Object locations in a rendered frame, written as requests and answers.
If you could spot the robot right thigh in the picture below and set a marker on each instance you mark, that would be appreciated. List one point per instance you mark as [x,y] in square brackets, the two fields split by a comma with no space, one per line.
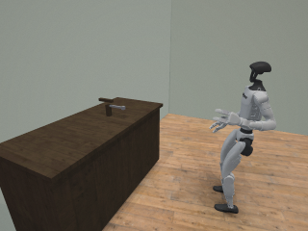
[229,142]

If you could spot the robot left thigh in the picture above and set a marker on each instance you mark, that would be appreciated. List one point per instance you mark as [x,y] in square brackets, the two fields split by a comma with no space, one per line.
[233,157]

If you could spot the robot left hand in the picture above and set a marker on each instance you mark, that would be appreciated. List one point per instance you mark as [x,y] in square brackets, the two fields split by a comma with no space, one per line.
[230,118]

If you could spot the robot right hand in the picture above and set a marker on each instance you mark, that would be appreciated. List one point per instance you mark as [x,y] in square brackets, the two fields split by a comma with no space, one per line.
[221,125]

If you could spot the tap lever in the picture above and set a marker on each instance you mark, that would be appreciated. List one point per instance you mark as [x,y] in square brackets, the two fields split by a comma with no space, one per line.
[118,107]

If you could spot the robot thigh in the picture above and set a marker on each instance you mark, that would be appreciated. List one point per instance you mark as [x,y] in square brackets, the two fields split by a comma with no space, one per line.
[229,142]
[233,157]

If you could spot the left robot forearm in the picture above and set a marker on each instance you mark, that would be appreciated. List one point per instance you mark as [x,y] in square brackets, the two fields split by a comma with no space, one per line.
[257,125]

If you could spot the counter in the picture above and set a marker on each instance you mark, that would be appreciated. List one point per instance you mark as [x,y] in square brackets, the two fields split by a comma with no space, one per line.
[75,173]

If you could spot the robot left upper arm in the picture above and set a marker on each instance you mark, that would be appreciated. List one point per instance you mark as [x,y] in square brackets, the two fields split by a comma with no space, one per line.
[262,101]

